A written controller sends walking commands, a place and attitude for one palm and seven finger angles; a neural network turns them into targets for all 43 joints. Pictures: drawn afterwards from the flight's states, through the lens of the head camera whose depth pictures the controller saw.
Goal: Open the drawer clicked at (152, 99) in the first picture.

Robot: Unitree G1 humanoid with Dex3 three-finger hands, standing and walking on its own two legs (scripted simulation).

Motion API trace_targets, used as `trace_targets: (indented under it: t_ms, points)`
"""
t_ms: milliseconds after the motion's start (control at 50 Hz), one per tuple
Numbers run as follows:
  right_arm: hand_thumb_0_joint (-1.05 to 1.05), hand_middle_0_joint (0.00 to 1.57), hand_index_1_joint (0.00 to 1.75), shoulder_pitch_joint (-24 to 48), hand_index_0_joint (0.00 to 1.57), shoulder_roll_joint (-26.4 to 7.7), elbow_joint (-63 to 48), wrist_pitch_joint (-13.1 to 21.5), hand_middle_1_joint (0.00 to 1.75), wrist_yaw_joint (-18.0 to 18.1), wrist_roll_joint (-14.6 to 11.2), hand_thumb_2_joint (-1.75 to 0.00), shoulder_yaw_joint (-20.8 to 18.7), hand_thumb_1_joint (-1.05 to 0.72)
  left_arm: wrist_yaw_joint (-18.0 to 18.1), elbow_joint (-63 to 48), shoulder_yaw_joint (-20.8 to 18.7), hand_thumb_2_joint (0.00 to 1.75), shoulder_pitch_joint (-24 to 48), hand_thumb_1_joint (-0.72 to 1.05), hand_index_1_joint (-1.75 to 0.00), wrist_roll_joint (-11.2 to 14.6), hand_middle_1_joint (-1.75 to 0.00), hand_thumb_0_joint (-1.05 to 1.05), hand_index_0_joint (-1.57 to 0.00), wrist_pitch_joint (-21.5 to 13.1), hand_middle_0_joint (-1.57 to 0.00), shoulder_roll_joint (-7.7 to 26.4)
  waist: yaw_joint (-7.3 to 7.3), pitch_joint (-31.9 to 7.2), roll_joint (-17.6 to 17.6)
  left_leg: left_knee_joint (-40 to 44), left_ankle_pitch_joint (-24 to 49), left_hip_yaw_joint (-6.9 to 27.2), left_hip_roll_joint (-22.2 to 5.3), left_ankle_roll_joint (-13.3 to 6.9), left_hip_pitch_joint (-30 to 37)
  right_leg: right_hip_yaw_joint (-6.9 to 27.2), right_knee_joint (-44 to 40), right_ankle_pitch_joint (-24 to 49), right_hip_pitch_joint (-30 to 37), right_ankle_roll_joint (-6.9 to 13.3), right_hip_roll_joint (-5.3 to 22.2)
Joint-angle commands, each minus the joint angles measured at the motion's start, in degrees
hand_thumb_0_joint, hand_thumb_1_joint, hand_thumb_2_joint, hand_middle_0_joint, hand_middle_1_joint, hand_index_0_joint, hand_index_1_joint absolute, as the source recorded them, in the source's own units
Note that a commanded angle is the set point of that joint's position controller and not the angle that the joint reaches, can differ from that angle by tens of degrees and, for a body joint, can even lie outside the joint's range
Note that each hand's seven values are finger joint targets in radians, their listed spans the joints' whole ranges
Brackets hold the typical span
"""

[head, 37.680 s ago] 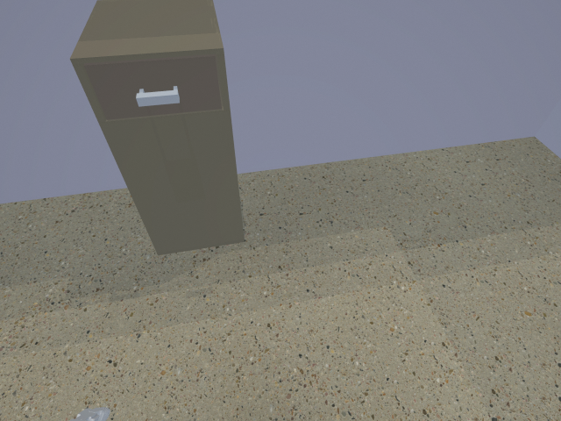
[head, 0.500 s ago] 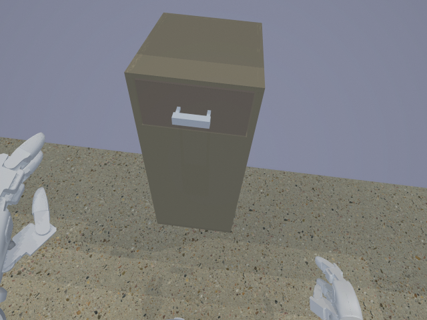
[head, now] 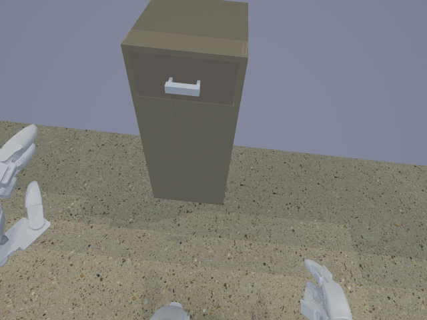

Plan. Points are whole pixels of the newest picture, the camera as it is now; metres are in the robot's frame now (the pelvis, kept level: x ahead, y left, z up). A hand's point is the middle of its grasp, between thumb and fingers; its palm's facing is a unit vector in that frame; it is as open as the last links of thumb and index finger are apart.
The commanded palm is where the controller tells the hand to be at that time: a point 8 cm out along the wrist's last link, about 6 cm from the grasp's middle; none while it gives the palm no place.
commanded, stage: stop stepping back and stand still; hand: left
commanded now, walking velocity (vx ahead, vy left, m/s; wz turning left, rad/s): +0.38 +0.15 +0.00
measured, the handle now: (183, 85) +0.77 +0.17 -0.01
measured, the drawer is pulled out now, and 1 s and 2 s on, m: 0.00 0.00 0.00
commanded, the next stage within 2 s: let the arm hang, fingers relaxed in 0.60 s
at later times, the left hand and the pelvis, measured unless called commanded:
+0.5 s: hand out of the picture +0.12 +0.25 +0.17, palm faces +0.43 -0.80 -0.41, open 7.4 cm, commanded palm +0.07 +0.29 +0.18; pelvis -0.05 +0.01 +0.00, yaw +3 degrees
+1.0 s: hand out of the picture +0.01 +0.19 -0.17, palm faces +0.00 -0.98 -0.18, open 7.4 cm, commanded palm none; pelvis -0.05 +0.01 +0.00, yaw +4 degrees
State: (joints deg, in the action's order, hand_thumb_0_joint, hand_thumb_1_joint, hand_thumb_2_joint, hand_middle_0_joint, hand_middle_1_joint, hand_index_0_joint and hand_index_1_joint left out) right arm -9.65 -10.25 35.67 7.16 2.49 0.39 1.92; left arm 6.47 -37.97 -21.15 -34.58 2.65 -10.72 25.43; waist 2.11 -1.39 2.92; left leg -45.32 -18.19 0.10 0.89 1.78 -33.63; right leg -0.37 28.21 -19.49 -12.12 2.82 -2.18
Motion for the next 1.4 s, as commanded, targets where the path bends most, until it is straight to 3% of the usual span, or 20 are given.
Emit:
trace_targets:
  t_ms: [0, 80, 120, 160, 300, 360, 400, 440, 480, 520, 580, 660, 680, 700, 780, 840, 980, 1100, 1180, 1380]
  points:
    - [0.0, 0.2, 0.3, 2.3, 0.2, -7.2, -10.6, 2.1, 0.3, 2.3, -0.6, -0.9, -2.9, -0.9, 2.3, -6.9, -5.7, 0.9, 0.8, 0.9, -0.3, -1.0, -0.3, 0.0, -0.2, -1.2, -0.2, 5.6, -2.66, -4.5, 3.3, 1.8, -0.6, -1.0, -2.3, -1.4, 9.8, 6.1, -5.3, 32.8, -1.6, 4.3, 16.8]
    - [0.0, 0.2, 0.3, 0.1, 0.2, -9.6, -10.2, 3.3, 0.3, 3.1, -0.3, -0.9, -3.7, -0.9, 2.9, -6.7, -5.0, 0.9, 1.3, 0.9, -0.3, -1.0, -0.3, 0.0, -0.2, -2.4, -0.2, 6.0, -2.2, -2.2, -3.7, 21.2, 7.5, 1.2, -4.3, -4.1, 20.3, 6.8, -6.6, 9.1, -4.4, -0.6, 11.4]
    - [0.0, 0.2, 0.3, 0.8, 0.2, -11.0, -11.4, 4.1, 0.3, 3.3, -0.8, -0.9, -4.4, -0.9, 2.7, -7.5, -5.5, 0.9, 1.2, 0.9, -0.3, -0.8, -0.3, 0.0, -0.2, -3.3, -0.2, 7.1, -1.38, -1.5, -5.2, 22.4, 11.6, 5.1, -7.6, -4.7, 17.8, 5.5, -5.6, 9.0, -0.8, -2.6, 8.1]
    - [0.0, 0.2, 0.3, -0.2, 0.2, -9.5, -10.4, 4.0, 0.3, 2.8, 0.1, -0.9, -3.2, -0.9, 2.6, -8.3, -5.2, 0.9, -0.5, 0.9, -0.3, -1.3, -0.3, 0.0, -0.2, -4.4, -0.2, 6.2, -2.48, -2.0, -10.2, 24.1, 10.4, 6.1, -6.8, -4.7, 18.9, 2.9, -3.6, 6.1, -2.7, -1.9, 6.8]
    - [0.0, 0.2, 0.3, 0.3, 0.2, -9.7, -9.7, 5.2, 0.3, 2.6, 0.6, -0.9, -3.9, -0.9, 3.4, -6.7, -4.9, 0.9, 0.8, 0.9, -0.3, -1.9, -0.3, 0.0, -0.2, -4.8, -0.2, 5.2, -2.7, 0.5, -7.2, 28.2, -13.9, 7.9, -7.1, -4.4, 12.2, 2.0, -5.1, -9.6, -2.6, -1.0, 4.4]
    - [0.0, 0.2, 0.3, 0.2, 0.2, -9.0, -9.4, 4.5, 0.3, 2.7, 0.9, -0.9, -3.9, -0.9, 3.4, -4.6, -5.0, 0.9, 1.8, 0.9, -0.3, -1.9, -0.3, 0.0, -0.2, -4.4, -0.2, 4.9, -2.92, 1.5, -3.3, 20.1, -9.5, 4.3, -4.8, -3.9, 13.1, 7.4, -9.2, -14.6, -6.6, 1.6, 7.5]
    - [0.0, 0.2, 0.3, -0.2, 0.2, -8.6, -8.4, 4.3, 0.3, 2.6, 0.7, -0.9, -3.8, -0.9, 3.5, -4.5, -5.3, 0.9, 3.7, 0.9, -0.3, -1.6, -0.3, 0.0, -0.2, -4.3, -0.2, 5.6, -3.02, 0.5, 2.5, 10.3, -3.7, 0.3, -2.9, -3.0, 15.3, 12.4, -12.7, -15.1, -8.7, 3.9, 12.6]
    - [0.0, 0.2, 0.3, -0.7, 0.2, -8.2, -7.6, 4.5, 0.3, 2.7, 0.5, -0.9, -3.5, -0.9, 3.5, -3.6, -5.0, 0.9, 5.1, 0.9, -0.3, -1.4, -0.3, 0.0, -0.2, -3.8, -0.2, 5.2, -3.19, 0.4, 3.2, 9.8, -1.4, -1.0, -2.8, -3.0, 17.5, 12.1, -11.9, -11.0, -9.8, 4.7, 14.2]
    - [0.0, 0.2, 0.3, 0.2, 0.2, -8.2, -8.1, 4.7, 0.3, 2.7, 0.4, -0.9, -3.3, -0.9, 3.2, -5.6, -3.9, 0.9, 6.5, 0.9, -0.3, -1.4, -0.3, 0.0, -0.2, -3.9, -0.2, 4.4, -3.18, 1.2, -2.0, 15.8, 0.5, 0.3, -3.7, -3.5, 19.5, 8.2, -7.2, -4.8, -9.1, 3.0, 11.4]
    - [0.0, 0.2, 0.3, 1.3, 0.2, -8.5, -8.8, 4.8, 0.3, 2.8, 0.4, -0.9, -2.8, -0.9, 2.8, -4.8, -3.5, 0.9, 5.0, 0.9, -0.3, -1.4, -0.3, 0.0, -0.2, -4.1, -0.2, 3.8, -2.79, 3.9, -11.0, 24.6, -3.1, 8.2, -8.0, -4.6, 17.8, 3.0, -1.6, -5.3, -9.9, -0.5, 5.7]
    - [0.0, 0.2, 0.3, 1.7, 0.2, -8.0, -8.9, 4.9, 0.3, 2.7, 0.6, -0.9, -2.2, -0.9, 3.1, -5.4, -4.3, 0.9, 5.5, 0.9, -0.3, -2.4, -0.3, 0.0, -0.2, -4.4, -0.2, 4.5, -2.3, 3.0, -10.8, 33.6, -8.4, 16.5, -13.5, -6.7, 12.3, -1.3, 6.3, -0.1, -3.6, -3.1, 2.3]
    - [0.0, 0.2, 0.3, 0.9, 0.2, -7.9, -9.3, 5.5, 0.3, 2.1, 0.5, -0.9, -2.5, -0.9, 2.7, -6.1, -4.8, 0.9, 2.2, 0.9, -0.3, -2.0, -0.3, 0.0, -0.2, -4.9, -0.2, 4.2, -1.92, -2.1, -7.5, 25.1, 5.7, 5.9, -7.7, -4.1, 15.3, 1.2, -2.9, 9.0, 2.0, -2.0, 4.5]
    - [0.0, 0.2, 0.3, 2.7, 0.2, -19.1, 6.4, 5.2, 0.3, -2.2, 0.2, -0.9, -7.5, -0.9, -5.2, 44.0, 15.3, 0.9, 7.3, 0.9, -0.3, -6.0, -0.3, 0.0, -0.2, 5.2, -0.2, -2.9, -4.22, -0.3, -5.4, 11.7, 18.7, 4.3, -7.0, -4.3, 13.8, 1.5, 3.4, 22.1, -4.0, -1.0, 9.3]
    - [0.0, 0.2, 0.3, -2.0, 0.2, -14.6, 6.7, 1.9, 0.3, -2.1, -0.2, -0.9, -7.7, -0.9, -6.2, 46.0, 14.9, 0.9, 6.6, 0.9, -0.3, -5.6, -0.3, 0.0, -0.2, 9.4, -0.2, -4.3, -3.63, -6.0, -1.7, 10.2, 23.2, 2.7, -6.9, -3.0, 18.8, 4.9, 2.7, 27.3, -3.3, -0.8, 10.4]
    - [0.0, 0.2, 0.3, -1.8, 0.2, -14.3, 5.9, -3.1, 0.3, -2.1, 0.6, -0.9, -5.6, -0.9, -6.5, 55.8, 15.3, 0.9, 14.6, 0.9, -0.3, -5.2, -0.3, 0.0, -0.2, 10.3, -0.2, -1.6, -2.92, -4.2, 7.4, 11.4, 20.6, 5.4, -5.9, -4.5, 16.6, 3.3, 2.6, 18.2, -2.4, 0.5, 9.2]
    - [0.0, 0.2, 0.3, 2.0, 0.2, -15.5, 7.7, -4.9, 0.3, -2.3, 1.3, -0.9, -5.1, -0.9, -6.3, 67.1, 16.1, 0.9, 19.8, 0.9, -0.3, -4.6, -0.3, 0.0, -0.2, 10.4, -0.2, 1.0, -2.31, 1.5, 0.9, 16.7, 17.1, 7.1, -5.6, -4.7, 14.6, 4.4, -0.4, 10.5, -2.4, 1.0, 8.7]
    - [0.0, 0.2, 0.3, 1.5, 0.2, -14.1, 16.4, -6.5, 0.3, -1.9, 0.9, -0.9, -3.6, -0.9, -6.1, 88.3, 18.3, 0.9, 21.2, 0.9, -0.3, -3.4, -0.3, 0.0, -0.2, 9.9, -0.2, 0.4, -2.21, 0.1, -9.8, 24.8, 8.3, 7.5, -6.0, -4.0, 20.3, 4.7, -7.8, 3.9, 2.2, 0.8, 8.2]
    - [0.0, 0.2, 0.3, -2.1, 0.2, -13.5, 22.0, -6.6, 0.3, -1.0, 0.4, -0.9, -3.7, -0.9, -5.7, 97.1, 18.6, 0.9, 19.5, 0.9, -0.3, -3.1, -0.3, 0.0, -0.2, 9.3, -0.2, -1.6, -2.78, -0.2, -6.7, 24.0, 15.0, 6.1, -6.7, -3.9, 25.7, 3.7, -11.1, 9.7, 2.9, 0.9, 8.8]
    - [0.0, 0.2, 0.3, -2.6, 0.2, -13.2, 24.0, -7.1, 0.3, -0.7, 0.5, -0.9, -3.6, -0.9, -5.5, 100.1, 18.9, 0.9, 18.9, 0.9, -0.3, -3.0, -0.3, 0.0, -0.2, 9.8, -0.2, -2.6, -2.76, 3.4, -6.4, 25.8, 11.6, 6.5, -6.9, -4.0, 25.0, 3.0, -12.5, 5.5, 1.2, 0.8, 8.5]
    - [0.0, 0.2, 0.3, -0.4, 0.2, -14.9, 25.2, -7.3, 0.3, -1.2, 0.7, -0.9, -4.4, -0.9, -5.4, 100.5, 18.5, 0.9, 22.1, 0.9, -0.3, -3.3, -0.3, 0.0, -0.2, 9.5, -0.2, 0.5, -2.67, 4.4, -2.5, 27.0, 10.2, 6.4, -6.9, -4.0, 25.4, 3.2, -13.6, 2.7, 0.5, 0.8, 8.9]
